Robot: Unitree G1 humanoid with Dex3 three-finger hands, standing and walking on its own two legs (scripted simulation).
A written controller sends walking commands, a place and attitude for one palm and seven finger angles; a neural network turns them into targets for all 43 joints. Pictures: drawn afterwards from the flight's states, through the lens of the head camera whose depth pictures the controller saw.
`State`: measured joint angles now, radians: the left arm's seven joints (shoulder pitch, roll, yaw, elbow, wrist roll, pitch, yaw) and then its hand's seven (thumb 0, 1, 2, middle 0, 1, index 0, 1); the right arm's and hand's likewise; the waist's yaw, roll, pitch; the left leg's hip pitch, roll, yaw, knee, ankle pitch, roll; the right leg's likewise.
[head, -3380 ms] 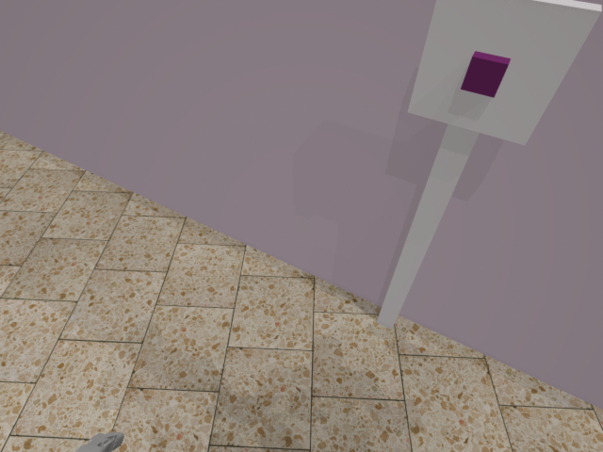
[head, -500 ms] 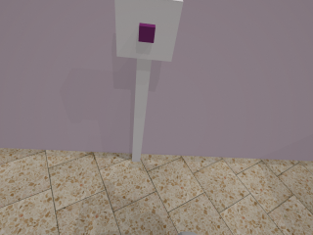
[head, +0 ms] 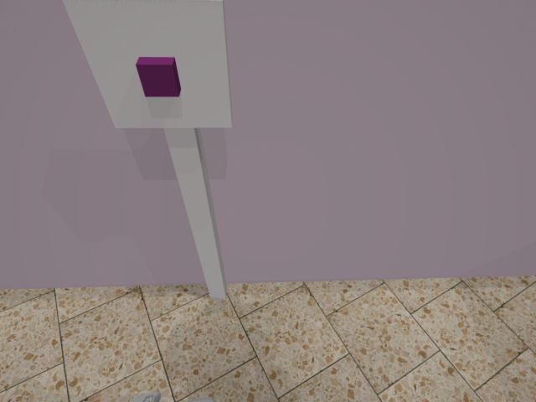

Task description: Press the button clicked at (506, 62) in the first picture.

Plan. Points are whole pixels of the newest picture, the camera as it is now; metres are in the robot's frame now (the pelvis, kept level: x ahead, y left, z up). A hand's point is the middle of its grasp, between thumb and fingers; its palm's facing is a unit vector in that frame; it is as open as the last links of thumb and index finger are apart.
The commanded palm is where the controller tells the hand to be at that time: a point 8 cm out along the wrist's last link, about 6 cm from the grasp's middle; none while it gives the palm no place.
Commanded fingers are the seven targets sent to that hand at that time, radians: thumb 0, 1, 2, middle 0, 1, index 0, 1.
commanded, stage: come to a stop and stand still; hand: left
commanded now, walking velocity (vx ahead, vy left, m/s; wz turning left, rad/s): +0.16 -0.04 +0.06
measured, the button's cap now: (160, 76) +0.55 +0.18 +0.20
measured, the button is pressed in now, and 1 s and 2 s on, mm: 0 0 0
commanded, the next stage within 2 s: look again from close up in 1.06 s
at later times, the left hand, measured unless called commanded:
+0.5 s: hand out of the picture +0.05 +0.19 -0.18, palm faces +0.05 -0.98 -0.21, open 7.3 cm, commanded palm none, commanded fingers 0.00 0.90 0.90 -0.20 -0.30 -0.20 -0.30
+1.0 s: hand out of the picture +0.02 +0.13 -0.17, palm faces +0.04 -0.98 -0.17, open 7.3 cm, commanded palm none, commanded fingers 0.00 0.90 0.90 -0.20 -0.30 -0.20 -0.30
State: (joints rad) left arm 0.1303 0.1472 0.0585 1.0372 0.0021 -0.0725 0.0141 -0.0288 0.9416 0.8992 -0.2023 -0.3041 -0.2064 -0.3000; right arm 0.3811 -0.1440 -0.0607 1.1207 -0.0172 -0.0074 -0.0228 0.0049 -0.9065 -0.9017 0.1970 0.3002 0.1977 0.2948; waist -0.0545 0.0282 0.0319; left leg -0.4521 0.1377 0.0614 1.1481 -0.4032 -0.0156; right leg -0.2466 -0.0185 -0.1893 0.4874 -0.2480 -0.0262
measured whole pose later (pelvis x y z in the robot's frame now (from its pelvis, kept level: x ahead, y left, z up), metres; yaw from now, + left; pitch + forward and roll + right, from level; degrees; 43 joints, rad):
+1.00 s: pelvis +0.00 -0.05 +0.01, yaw -1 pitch +0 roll +0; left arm 0.26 0.16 0.02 1.11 0.00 0.00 0.03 0.02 0.94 0.90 -0.20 -0.30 -0.20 -0.30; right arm 0.31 -0.12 -0.02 1.15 -0.01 0.01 -0.04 0.00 -0.91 -0.90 0.19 0.30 0.20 0.29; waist 0.01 -0.02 0.02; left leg -0.19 0.05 0.05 0.47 -0.28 -0.02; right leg -0.22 -0.02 -0.08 0.46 -0.24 0.00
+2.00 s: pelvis +0.04 -0.04 +0.00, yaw +0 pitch +1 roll -1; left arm 0.30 0.15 0.02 1.10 0.02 -0.02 0.01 0.01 0.91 0.90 -0.20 -0.30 -0.20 -0.30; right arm 0.30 -0.16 0.00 1.10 -0.02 -0.01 -0.02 0.00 -0.91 -0.90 0.20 0.30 0.20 0.29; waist 0.01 0.01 0.02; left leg -0.19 0.03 0.03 0.57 -0.40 -0.01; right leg -0.21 -0.04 -0.10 0.56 -0.36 0.00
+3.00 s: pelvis +0.03 -0.05 +0.00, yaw +0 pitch -2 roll +0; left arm 0.32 0.15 -0.01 1.05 0.02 0.00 0.04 0.01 0.91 0.90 -0.20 -0.30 -0.20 -0.30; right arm 0.23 -0.20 -0.01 0.99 -0.01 0.00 -0.02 0.00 -0.93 -0.90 0.20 0.30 0.20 0.30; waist 0.00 0.05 0.02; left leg -0.26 0.03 0.08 0.56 -0.27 0.01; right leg -0.17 -0.04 -0.11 0.55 -0.35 -0.01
